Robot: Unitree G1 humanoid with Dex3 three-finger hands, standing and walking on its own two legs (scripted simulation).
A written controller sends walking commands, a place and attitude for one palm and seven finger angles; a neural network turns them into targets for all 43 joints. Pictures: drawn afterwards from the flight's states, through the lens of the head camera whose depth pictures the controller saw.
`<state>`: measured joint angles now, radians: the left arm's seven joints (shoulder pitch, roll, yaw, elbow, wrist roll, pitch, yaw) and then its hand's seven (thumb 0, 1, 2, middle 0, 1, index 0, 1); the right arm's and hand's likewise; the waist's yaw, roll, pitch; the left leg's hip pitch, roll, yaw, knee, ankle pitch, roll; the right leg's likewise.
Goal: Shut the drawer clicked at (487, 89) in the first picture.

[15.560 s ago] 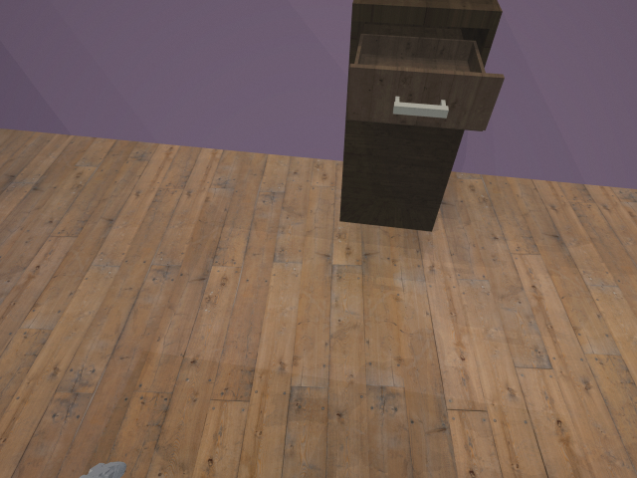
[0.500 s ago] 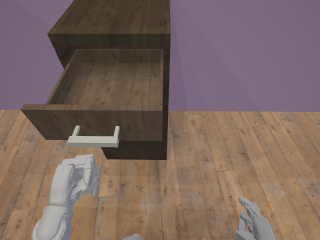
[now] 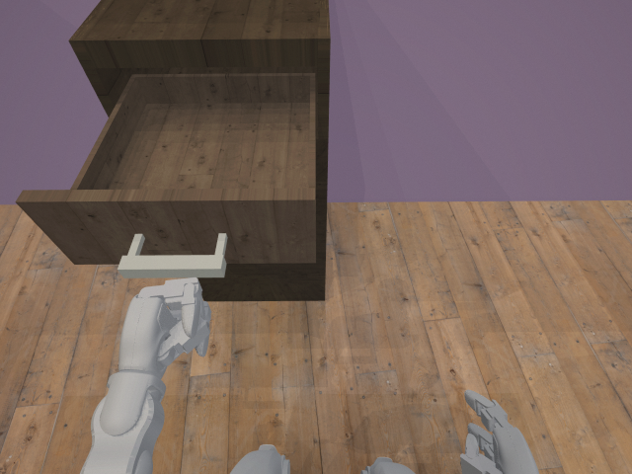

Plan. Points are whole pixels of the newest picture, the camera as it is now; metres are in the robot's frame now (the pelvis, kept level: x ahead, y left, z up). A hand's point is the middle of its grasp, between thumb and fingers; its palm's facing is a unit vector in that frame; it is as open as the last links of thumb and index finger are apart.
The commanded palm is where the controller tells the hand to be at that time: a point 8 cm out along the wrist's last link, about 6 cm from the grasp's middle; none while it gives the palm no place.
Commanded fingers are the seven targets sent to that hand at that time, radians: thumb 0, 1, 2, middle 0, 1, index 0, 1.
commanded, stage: bring the fist close to the handle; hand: left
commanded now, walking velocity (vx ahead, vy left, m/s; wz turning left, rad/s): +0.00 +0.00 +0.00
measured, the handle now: (176, 253) +0.38 +0.20 +0.06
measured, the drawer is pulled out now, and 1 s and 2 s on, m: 0.30 0.27 0.14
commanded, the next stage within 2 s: push the drawer shut in 0.18 s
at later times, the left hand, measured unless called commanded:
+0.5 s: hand (206, 315) +0.29 +0.14 +0.06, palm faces +0.01 -1.00 -0.05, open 3.3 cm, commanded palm +0.28 +0.20 +0.06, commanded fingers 0.00 0.90 0.90 -1.40 -1.60 -1.40 -1.60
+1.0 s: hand (205, 286) +0.33 +0.16 +0.05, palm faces +0.02 -1.00 -0.05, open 2.7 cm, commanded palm +0.34 +0.20 +0.06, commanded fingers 0.00 0.90 0.90 -1.40 -1.60 -1.40 -1.60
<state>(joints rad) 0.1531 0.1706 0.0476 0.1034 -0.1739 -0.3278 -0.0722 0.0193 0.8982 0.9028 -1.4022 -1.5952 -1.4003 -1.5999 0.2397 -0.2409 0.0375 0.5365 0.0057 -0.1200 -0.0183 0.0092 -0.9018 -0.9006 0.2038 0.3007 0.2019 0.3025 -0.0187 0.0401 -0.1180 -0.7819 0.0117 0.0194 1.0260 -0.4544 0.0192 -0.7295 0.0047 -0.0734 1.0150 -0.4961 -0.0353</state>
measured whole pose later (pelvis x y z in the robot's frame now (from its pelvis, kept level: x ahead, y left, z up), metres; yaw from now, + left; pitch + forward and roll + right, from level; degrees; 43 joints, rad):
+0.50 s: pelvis +0.00 -0.01 +0.00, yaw +0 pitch +12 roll -1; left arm 0.09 0.19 0.07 0.17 -0.19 -0.34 -0.09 0.02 0.90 0.90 -1.40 -1.60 -1.40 -1.60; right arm 0.22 -0.25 0.03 0.55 0.01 -0.11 -0.03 0.01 -0.90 -0.90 0.20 0.30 0.20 0.30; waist -0.02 0.04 -0.12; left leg -0.79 0.01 0.01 1.03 -0.45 0.01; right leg -0.74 0.01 -0.09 1.02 -0.50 -0.05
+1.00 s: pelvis -0.02 -0.01 +0.00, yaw +1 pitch +12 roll -1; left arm -0.23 0.23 0.10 0.49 -0.19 -0.37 -0.10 -0.07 0.76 0.97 -1.40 -1.60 -1.40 -1.60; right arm 0.23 -0.26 0.04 0.63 0.03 -0.11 -0.05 0.01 -0.90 -0.90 0.20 0.30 0.20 0.30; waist -0.03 0.04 -0.09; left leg -0.84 0.01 -0.01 1.04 -0.42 0.01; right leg -0.77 0.01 -0.10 1.02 -0.47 -0.05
